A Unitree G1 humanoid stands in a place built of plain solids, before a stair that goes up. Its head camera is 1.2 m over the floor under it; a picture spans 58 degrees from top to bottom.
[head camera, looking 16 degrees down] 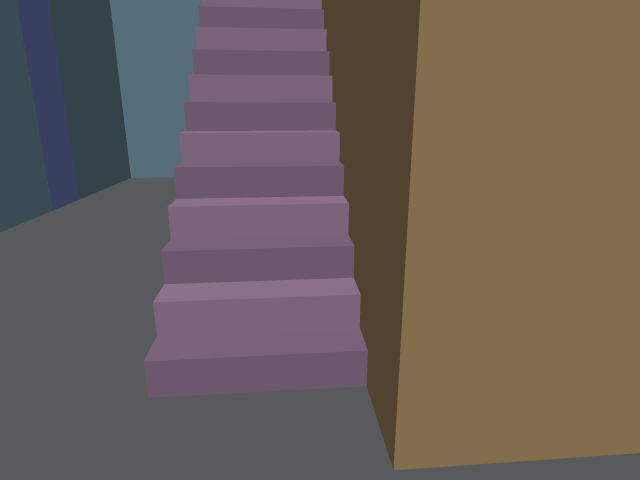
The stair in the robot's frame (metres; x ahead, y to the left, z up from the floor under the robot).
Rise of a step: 0.18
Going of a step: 0.21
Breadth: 1.08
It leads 5 degrees to the left of straight ahead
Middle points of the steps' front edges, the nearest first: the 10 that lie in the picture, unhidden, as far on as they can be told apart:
1.70 0.22 0.18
1.91 0.24 0.37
2.11 0.26 0.55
2.32 0.28 0.73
2.53 0.30 0.92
2.74 0.31 1.10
2.95 0.33 1.28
3.15 0.35 1.47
3.36 0.37 1.65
3.57 0.39 1.83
